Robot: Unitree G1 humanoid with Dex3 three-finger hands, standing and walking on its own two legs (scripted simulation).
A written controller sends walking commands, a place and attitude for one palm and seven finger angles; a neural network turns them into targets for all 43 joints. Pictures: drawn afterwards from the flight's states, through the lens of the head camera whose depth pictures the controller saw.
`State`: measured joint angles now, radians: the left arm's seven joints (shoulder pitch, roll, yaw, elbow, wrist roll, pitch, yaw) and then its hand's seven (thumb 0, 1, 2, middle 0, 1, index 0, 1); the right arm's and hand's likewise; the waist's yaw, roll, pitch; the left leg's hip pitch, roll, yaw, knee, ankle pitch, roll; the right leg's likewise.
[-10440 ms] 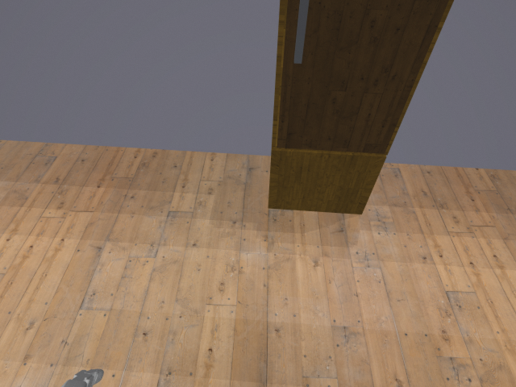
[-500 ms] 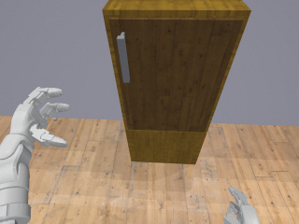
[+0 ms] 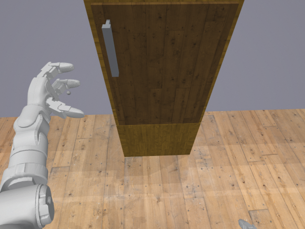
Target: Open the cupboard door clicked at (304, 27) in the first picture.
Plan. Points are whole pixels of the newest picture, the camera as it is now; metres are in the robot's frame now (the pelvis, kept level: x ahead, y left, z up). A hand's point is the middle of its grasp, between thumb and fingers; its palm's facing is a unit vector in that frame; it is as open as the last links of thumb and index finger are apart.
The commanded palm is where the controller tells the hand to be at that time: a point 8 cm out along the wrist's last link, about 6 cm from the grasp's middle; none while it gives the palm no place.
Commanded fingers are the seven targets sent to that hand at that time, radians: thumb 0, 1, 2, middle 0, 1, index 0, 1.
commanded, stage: move the hooked fingers beside the handle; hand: left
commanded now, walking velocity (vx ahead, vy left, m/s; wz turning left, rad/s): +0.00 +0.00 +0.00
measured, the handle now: (112, 49) +0.63 +0.15 +0.13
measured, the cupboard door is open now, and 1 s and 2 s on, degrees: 0 0 0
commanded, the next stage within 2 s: slide the fingers in behind the handle in 1.70 s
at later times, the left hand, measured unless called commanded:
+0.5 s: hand (82, 73) +0.50 +0.21 +0.13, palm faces +0.05 -1.00 -0.01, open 14.0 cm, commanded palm +0.48 +0.27 +0.13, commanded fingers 0.00 -0.50 0.30 -0.30 -1.20 -0.30 -1.20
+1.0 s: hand (92, 56) +0.59 +0.21 +0.13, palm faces +0.05 -1.00 +0.01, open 14.0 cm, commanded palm +0.55 +0.26 +0.13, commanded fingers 0.00 -0.50 0.30 -0.30 -1.20 -0.30 -1.20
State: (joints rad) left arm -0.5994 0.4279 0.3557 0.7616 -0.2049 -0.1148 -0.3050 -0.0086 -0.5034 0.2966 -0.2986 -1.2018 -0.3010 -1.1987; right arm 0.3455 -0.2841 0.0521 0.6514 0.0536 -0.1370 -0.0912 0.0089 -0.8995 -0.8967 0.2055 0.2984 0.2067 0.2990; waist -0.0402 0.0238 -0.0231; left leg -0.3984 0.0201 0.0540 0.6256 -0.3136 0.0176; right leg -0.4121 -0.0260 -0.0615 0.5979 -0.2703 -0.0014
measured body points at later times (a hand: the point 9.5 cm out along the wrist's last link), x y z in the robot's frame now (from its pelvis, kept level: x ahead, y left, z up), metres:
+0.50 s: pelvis +0.01 +0.00 -0.01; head +0.08 +0.01 +0.43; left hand +0.49 +0.27 +0.14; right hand +0.03 -0.27 -0.12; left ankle +0.00 +0.11 -0.73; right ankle +0.02 -0.12 -0.73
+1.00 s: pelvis +0.02 +0.01 -0.02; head +0.15 +0.02 +0.41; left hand +0.58 +0.26 +0.13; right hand -0.05 -0.25 -0.11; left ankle +0.00 +0.11 -0.73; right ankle +0.02 -0.12 -0.73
